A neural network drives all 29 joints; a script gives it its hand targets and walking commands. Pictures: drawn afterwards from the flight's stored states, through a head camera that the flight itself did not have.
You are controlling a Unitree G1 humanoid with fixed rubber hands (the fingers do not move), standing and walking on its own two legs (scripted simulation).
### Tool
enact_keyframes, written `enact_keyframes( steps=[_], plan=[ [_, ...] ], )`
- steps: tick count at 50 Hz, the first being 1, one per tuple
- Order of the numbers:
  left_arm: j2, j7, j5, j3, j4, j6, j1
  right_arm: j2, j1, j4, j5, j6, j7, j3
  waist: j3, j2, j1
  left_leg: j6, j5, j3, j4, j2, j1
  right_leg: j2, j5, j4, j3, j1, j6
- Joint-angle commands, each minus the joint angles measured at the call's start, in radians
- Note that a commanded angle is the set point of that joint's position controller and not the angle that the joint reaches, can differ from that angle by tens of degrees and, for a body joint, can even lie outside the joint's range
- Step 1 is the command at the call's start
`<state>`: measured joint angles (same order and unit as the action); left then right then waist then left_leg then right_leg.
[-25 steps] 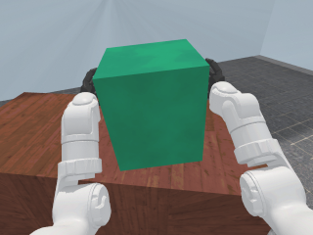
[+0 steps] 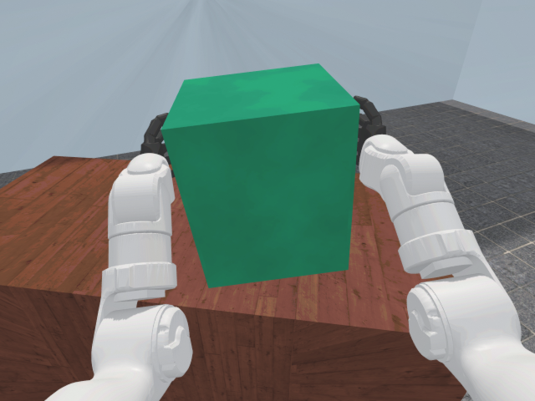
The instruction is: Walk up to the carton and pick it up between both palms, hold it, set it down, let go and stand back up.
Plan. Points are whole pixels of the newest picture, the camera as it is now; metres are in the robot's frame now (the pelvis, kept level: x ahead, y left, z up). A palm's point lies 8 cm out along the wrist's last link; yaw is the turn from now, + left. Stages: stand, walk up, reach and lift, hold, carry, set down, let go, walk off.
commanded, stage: hold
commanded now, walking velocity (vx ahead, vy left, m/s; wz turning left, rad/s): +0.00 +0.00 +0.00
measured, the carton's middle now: (264, 173) +0.38 +0.01 +0.24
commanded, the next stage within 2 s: none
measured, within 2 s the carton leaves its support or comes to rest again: neither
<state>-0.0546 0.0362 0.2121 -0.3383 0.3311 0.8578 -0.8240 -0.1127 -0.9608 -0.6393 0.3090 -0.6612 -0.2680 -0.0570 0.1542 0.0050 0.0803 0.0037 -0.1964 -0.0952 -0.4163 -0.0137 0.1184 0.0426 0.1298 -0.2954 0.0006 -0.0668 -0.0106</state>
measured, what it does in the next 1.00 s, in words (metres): stands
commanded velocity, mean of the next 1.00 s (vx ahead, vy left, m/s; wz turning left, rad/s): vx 0.00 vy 0.00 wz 0.00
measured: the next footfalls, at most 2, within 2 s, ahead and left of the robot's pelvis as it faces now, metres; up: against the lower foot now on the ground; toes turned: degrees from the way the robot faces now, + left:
none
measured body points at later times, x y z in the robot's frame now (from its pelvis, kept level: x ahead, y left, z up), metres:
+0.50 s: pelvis +0.00 +0.00 +0.00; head -0.08 +0.00 +0.44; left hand +0.38 +0.15 +0.26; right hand +0.38 -0.16 +0.27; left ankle +0.03 +0.11 -0.75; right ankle +0.03 -0.12 -0.75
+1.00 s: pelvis +0.01 +0.00 +0.00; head -0.09 +0.02 +0.44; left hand +0.38 +0.16 +0.26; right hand +0.38 -0.14 +0.28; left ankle +0.03 +0.11 -0.75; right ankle +0.03 -0.12 -0.75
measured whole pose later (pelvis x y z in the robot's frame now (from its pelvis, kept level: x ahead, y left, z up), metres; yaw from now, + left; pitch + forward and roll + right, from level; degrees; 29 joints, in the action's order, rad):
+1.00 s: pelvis +0.01 +0.00 +0.00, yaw +0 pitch -6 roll -2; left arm -0.05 0.02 0.21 -0.32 0.25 0.89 -0.76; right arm -0.11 -0.89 -0.56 0.35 -0.68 -0.30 -0.02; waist 0.15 0.00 0.11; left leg 0.01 -0.22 -0.10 -0.42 -0.01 0.09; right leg 0.05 0.15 -0.28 0.00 -0.03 -0.01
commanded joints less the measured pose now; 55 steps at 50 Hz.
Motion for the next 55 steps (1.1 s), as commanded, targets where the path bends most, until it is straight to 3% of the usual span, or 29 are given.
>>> enact_keyframes(
  steps=[1, 2, 4, 7, 10, 11, 13, 14, 16, 17, 18, 19, 21, 23, 24, 27, 31, 33, 35, 37, 40, 42, 43, 44, 47, 48, 53, 54, 55],
  plan=[
    [0.629, -0.166, -0.212, 0.443, -0.148, -0.106, -0.990, 0.651, -0.899, 0.259, 0.149, 0.068, 0.157, 0.242, 0.347, 0.074, 0.040, -0.045, 0.035, 0.024, 0.116, -0.005, 0.032, 0.024, -0.049, 0.039, 0.005, 0.148, 0.037],
    [0.633, -0.166, -0.213, 0.433, -0.148, -0.116, -1.001, 0.675, -0.913, 0.249, 0.155, 0.071, 0.158, 0.253, 0.365, 0.062, 0.032, -0.041, 0.050, 0.032, 0.097, 0.000, 0.008, 0.021, -0.051, 0.027, 0.009, 0.142, 0.034],
    [0.640, -0.158, -0.235, 0.466, -0.176, -0.124, -1.032, 0.660, -0.925, 0.271, 0.168, 0.079, 0.156, 0.249, 0.427, 0.112, 0.040, -0.048, 0.086, 0.020, 0.102, -0.009, -0.029, 0.018, -0.103, 0.025, -0.002, 0.143, 0.033],
    [0.628, -0.156, -0.218, 0.428, -0.181, -0.118, -0.971, 0.680, -0.897, 0.305, 0.195, 0.071, 0.148, 0.290, 0.416, 0.079, 0.029, -0.052, 0.226, 0.027, 0.062, -0.020, -0.042, 0.029, -0.216, 0.011, 0.018, 0.177, 0.045],
    [0.642, -0.159, -0.210, 0.440, -0.166, -0.120, -0.959, 0.666, -0.908, 0.318, 0.184, 0.071, 0.144, 0.282, 0.386, 0.092, 0.033, -0.048, 0.153, 0.022, 0.072, -0.021, -0.028, 0.018, -0.126, 0.022, 0.004, 0.139, 0.041],
    [0.640, -0.159, -0.225, 0.457, -0.176, -0.126, -0.998, 0.696, -0.940, 0.301, 0.195, 0.071, 0.149, 0.281, 0.405, 0.076, 0.016, -0.035, 0.126, 0.023, 0.079, -0.032, -0.009, 0.014, -0.117, 0.025, 0.007, 0.139, 0.045],
    [0.651, -0.150, -0.232, 0.466, -0.216, -0.139, -1.015, 0.705, -0.916, 0.298, 0.190, 0.077, 0.161, 0.275, 0.429, 0.098, 0.023, -0.047, 0.154, 0.025, 0.072, -0.018, -0.022, 0.015, -0.141, 0.020, 0.011, 0.135, 0.041],
    [0.660, -0.140, -0.265, 0.506, -0.295, -0.149, -1.055, 0.718, -0.920, 0.329, 0.201, 0.085, 0.163, 0.302, 0.493, 0.104, 0.020, -0.057, 0.185, 0.018, 0.069, -0.014, -0.045, 0.017, -0.167, 0.010, 0.003, 0.152, 0.040],
    [0.667, -0.121, -0.277, 0.529, -0.342, -0.146, -1.033, 0.717, -0.936, 0.402, 0.236, 0.082, 0.160, 0.320, 0.538, 0.127, 0.012, -0.071, 0.278, 0.010, 0.032, -0.022, -0.101, 0.027, -0.244, -0.005, -0.002, 0.153, 0.042],
    [0.654, -0.117, -0.279, 0.520, -0.311, -0.136, -1.020, 0.704, -0.946, 0.442, 0.234, 0.079, 0.154, 0.329, 0.552, 0.089, 0.014, -0.070, 0.291, 0.012, 0.027, -0.022, -0.098, 0.032, -0.260, -0.010, 0.008, 0.155, 0.051],
    [0.654, -0.116, -0.266, 0.510, -0.310, -0.132, -1.037, 0.702, -0.970, 0.454, 0.233, 0.077, 0.156, 0.327, 0.526, 0.087, 0.003, -0.066, 0.283, 0.019, 0.031, -0.017, -0.098, 0.038, -0.230, -0.001, -0.002, 0.151, 0.057],
    [0.625, -0.117, -0.254, 0.483, -0.313, -0.125, -0.993, 0.713, -0.927, 0.439, 0.238, 0.066, 0.151, 0.326, 0.497, 0.043, -0.005, -0.042, 0.252, 0.018, 0.028, -0.039, -0.105, 0.027, -0.210, 0.011, 0.012, 0.117, 0.061],
    [0.622, -0.124, -0.251, 0.465, -0.291, -0.121, -0.977, 0.713, -0.889, 0.392, 0.215, 0.056, 0.148, 0.325, 0.464, 0.035, -0.001, -0.035, 0.204, 0.017, 0.051, -0.034, -0.088, 0.026, -0.181, 0.021, 0.013, 0.122, 0.055],
    [0.617, -0.124, -0.242, 0.481, -0.301, -0.115, -0.987, 0.705, -0.924, 0.419, 0.217, 0.056, 0.151, 0.352, 0.503, 0.037, -0.001, -0.030, 0.227, 0.025, 0.039, -0.039, -0.099, 0.031, -0.199, 0.014, 0.009, 0.131, 0.058],
    [0.605, -0.128, -0.252, 0.470, -0.283, -0.114, -0.974, 0.718, -0.914, 0.415, 0.225, 0.054, 0.147, 0.354, 0.483, 0.023, -0.020, -0.027, 0.211, 0.027, 0.043, -0.032, -0.066, 0.024, -0.177, 0.010, 0.006, 0.128, 0.057],
    [0.588, -0.136, -0.243, 0.447, -0.264, -0.112, -0.959, 0.730, -0.911, 0.415, 0.213, 0.048, 0.135, 0.352, 0.451, -0.029, -0.020, -0.004, 0.195, 0.021, 0.054, -0.043, -0.055, 0.015, -0.200, 0.015, 0.020, 0.135, 0.075],
    [0.607, -0.145, -0.268, 0.492, -0.287, -0.107, -0.969, 0.726, -0.882, 0.437, 0.214, 0.043, 0.130, 0.339, 0.501, 0.045, 0.014, -0.034, 0.224, 0.029, 0.047, -0.041, -0.083, 0.020, -0.221, 0.004, 0.007, 0.145, 0.058],
    [0.603, -0.148, -0.253, 0.472, -0.254, -0.097, -0.960, 0.727, -0.904, 0.443, 0.205, 0.042, 0.127, 0.345, 0.447, 0.029, 0.003, -0.034, 0.210, 0.026, 0.056, -0.039, -0.075, 0.026, -0.205, 0.006, 0.001, 0.160, 0.058],
    [0.590, -0.149, -0.237, 0.460, -0.317, -0.103, -0.979, 0.714, -0.862, 0.425, 0.211, 0.042, 0.125, 0.324, 0.468, 0.027, 0.024, -0.032, 0.247, 0.015, 0.056, -0.030, -0.073, 0.027, -0.250, 0.012, 0.000, 0.176, 0.060],
    [0.610, -0.156, -0.257, 0.482, -0.268, -0.093, -0.949, 0.704, -0.854, 0.427, 0.208, 0.040, 0.119, 0.324, 0.469, 0.054, 0.035, -0.046, 0.241, 0.023, 0.042, -0.037, -0.087, 0.017, -0.234, 0.008, 0.013, 0.160, 0.061],
    [0.620, -0.159, -0.249, 0.511, -0.313, -0.087, -0.935, 0.668, -0.846, 0.462, 0.223, 0.044, 0.116, 0.343, 0.461, 0.098, 0.052, -0.064, 0.287, 0.029, 0.041, -0.034, -0.115, 0.027, -0.273, 0.013, 0.001, 0.186, 0.052],
    [0.627, -0.164, -0.220, 0.477, -0.294, -0.071, -0.914, 0.654, -0.816, 0.425, 0.205, 0.033, 0.114, 0.325, 0.411, 0.076, 0.052, -0.065, 0.283, 0.018, 0.041, -0.029, -0.087, 0.030, -0.258, 0.022, 0.016, 0.181, 0.062],
    [0.616, -0.177, -0.223, 0.458, -0.265, -0.067, -0.914, 0.649, -0.823, 0.409, 0.198, 0.028, 0.119, 0.321, 0.394, 0.057, 0.041, -0.057, 0.237, 0.018, 0.062, -0.022, -0.074, 0.026, -0.191, 0.026, 0.003, 0.164, 0.047],
    [0.621, -0.179, -0.203, 0.459, -0.259, -0.070, -0.919, 0.657, -0.838, 0.401, 0.187, 0.037, 0.126, 0.299, 0.391, 0.083, 0.051, -0.051, 0.197, 0.029, 0.077, -0.021, -0.065, 0.031, -0.153, 0.027, -0.005, 0.154, 0.043],
    [0.642, -0.178, -0.241, 0.507, -0.325, -0.073, -0.898, 0.656, -0.814, 0.434, 0.225, 0.050, 0.134, 0.330, 0.439, 0.113, 0.050, -0.074, 0.297, 0.014, 0.052, -0.007, -0.088, 0.027, -0.254, 0.005, -0.008, 0.195, 0.038],
    [0.647, -0.174, -0.241, 0.510, -0.326, -0.075, -0.912, 0.656, -0.867, 0.473, 0.214, 0.052, 0.134, 0.342, 0.446, 0.078, 0.041, -0.069, 0.328, 0.015, 0.038, -0.018, -0.103, 0.041, -0.248, 0.006, -0.012, 0.176, 0.039],
    [0.646, -0.161, -0.227, 0.512, -0.377, -0.073, -0.891, 0.649, -0.823, 0.480, 0.234, 0.050, 0.145, 0.356, 0.448, 0.108, 0.036, -0.091, 0.397, 0.007, 0.032, -0.016, -0.143, 0.046, -0.306, 0.005, -0.011, 0.176, 0.045],
    [0.661, -0.159, -0.230, 0.524, -0.399, -0.072, -0.893, 0.672, -0.819, 0.485, 0.227, 0.051, 0.149, 0.367, 0.447, 0.117, 0.016, -0.094, 0.399, 0.013, 0.036, -0.005, -0.114, 0.038, -0.306, -0.002, -0.006, 0.206, 0.046],
    [0.644, -0.158, -0.215, 0.503, -0.373, -0.062, -0.883, 0.658, -0.815, 0.483, 0.231, 0.043, 0.150, 0.360, 0.419, 0.081, 0.023, -0.089, 0.394, 0.006, 0.044, -0.009, -0.122, 0.043, -0.293, 0.002, -0.012, 0.185, 0.047]
  ],
)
